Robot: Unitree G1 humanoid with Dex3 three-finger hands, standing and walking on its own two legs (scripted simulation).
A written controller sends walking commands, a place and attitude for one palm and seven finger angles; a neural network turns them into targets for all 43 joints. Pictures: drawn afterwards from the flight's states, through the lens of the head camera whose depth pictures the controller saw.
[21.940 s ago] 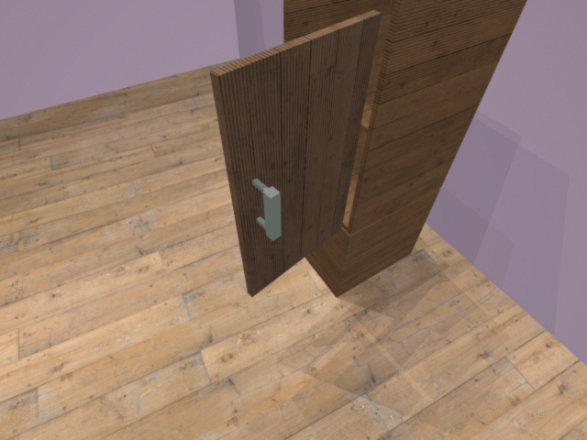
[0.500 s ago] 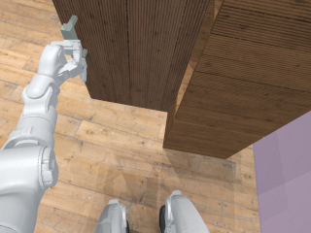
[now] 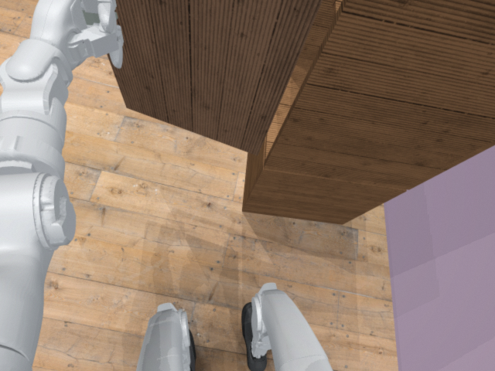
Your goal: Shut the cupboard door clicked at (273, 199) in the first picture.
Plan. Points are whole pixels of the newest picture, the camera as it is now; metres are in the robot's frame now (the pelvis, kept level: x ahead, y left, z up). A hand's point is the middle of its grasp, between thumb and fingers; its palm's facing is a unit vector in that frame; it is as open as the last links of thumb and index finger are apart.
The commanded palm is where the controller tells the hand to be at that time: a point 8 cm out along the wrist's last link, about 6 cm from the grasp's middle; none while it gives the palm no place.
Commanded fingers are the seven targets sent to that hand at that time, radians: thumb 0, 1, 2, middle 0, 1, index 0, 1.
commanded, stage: push the door shut along its arc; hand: left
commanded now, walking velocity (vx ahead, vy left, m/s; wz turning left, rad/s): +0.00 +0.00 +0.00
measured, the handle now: out of the picture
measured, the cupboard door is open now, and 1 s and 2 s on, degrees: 77 70 70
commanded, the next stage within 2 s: pull the fist back off the door in 0.30 s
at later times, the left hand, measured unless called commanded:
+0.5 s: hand (157, 7) +0.63 +0.06 +0.10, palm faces -0.18 -0.98 +0.07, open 3.0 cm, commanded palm +0.60 +0.09 +0.10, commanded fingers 0.00 0.90 0.90 -1.30 -1.50 -1.30 -1.50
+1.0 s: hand (157, 46) +0.56 +0.07 +0.09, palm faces -0.05 -1.00 -0.02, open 3.1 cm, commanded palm +0.53 +0.11 +0.10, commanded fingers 0.00 0.90 0.90 -1.30 -1.50 -1.30 -1.50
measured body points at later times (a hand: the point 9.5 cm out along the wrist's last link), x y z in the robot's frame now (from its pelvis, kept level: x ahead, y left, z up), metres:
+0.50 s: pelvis +0.02 -0.01 -0.01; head +0.21 -0.01 +0.40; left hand +0.63 +0.12 +0.10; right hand -0.03 -0.25 -0.11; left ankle +0.02 +0.09 -0.62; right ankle +0.06 -0.13 -0.62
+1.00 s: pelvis +0.03 -0.02 +0.03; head +0.18 -0.01 +0.45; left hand +0.56 +0.12 +0.10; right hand +0.00 -0.29 -0.08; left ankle +0.02 +0.09 -0.62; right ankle +0.06 -0.13 -0.62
